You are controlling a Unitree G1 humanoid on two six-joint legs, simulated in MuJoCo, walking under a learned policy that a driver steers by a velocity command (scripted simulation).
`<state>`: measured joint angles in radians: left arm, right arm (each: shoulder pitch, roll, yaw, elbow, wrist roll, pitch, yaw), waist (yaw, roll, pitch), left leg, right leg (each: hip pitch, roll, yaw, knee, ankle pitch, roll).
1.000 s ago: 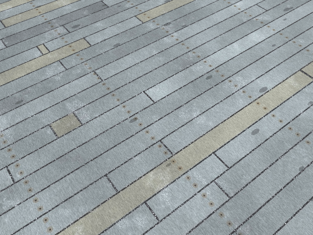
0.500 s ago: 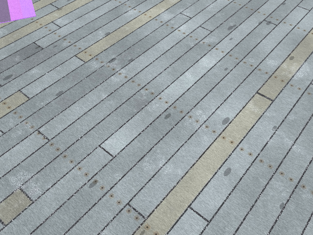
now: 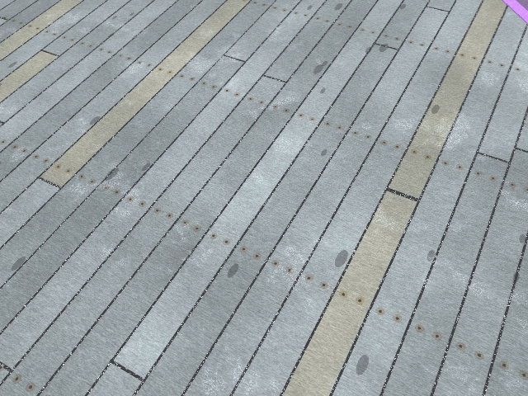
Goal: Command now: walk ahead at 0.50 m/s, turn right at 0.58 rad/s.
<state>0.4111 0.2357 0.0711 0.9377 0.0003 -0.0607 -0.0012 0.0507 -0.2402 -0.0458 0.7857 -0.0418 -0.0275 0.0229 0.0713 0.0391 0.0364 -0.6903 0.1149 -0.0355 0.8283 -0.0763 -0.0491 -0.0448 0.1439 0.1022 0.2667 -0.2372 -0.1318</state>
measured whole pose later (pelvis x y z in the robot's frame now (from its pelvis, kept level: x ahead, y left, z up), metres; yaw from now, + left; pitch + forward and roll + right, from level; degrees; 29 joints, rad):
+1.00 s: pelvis +0.50 -0.07 +0.00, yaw -6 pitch +1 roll -1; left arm 0.39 0.24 0.05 0.89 0.02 -0.10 0.01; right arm 0.21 -0.28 -0.07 0.82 -0.03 0.00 0.05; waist 0.02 0.05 0.01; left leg -0.67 0.09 0.01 1.00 -0.11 0.03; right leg -0.04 0.01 -0.21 0.25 -0.24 -0.05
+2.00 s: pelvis +1.04 +0.00 +0.00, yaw +28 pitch +1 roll -1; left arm 0.33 0.26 0.04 0.81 0.02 -0.09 -0.01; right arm 0.22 -0.31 -0.06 0.74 -0.04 -0.01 0.04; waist 0.03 0.06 0.02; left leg -0.55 -0.01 -0.08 1.05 -0.27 0.04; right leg -0.16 0.01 -0.09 0.34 -0.20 -0.04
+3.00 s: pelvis +1.49 +0.22 -0.01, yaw +10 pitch +1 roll +0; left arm 0.26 0.28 0.07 0.85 0.00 -0.02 -0.01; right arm 0.17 -0.25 -0.03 0.78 -0.03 -0.04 -0.01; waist 0.01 0.02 0.09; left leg -0.55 0.08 -0.04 1.14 -0.35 -0.04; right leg -0.25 0.13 0.00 0.41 -0.16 -0.14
